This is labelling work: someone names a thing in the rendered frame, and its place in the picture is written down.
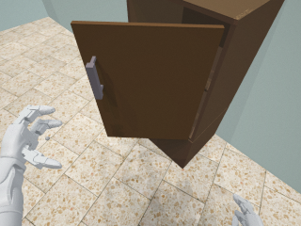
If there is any robot right hand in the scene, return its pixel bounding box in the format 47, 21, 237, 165
231, 193, 264, 226

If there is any handle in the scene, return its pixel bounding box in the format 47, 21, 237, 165
85, 56, 103, 100

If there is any robot left hand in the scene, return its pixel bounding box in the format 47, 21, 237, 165
0, 105, 63, 170

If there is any cupboard door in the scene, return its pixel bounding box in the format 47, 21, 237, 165
71, 21, 225, 140

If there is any left robot forearm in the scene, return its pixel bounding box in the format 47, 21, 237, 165
0, 156, 26, 226

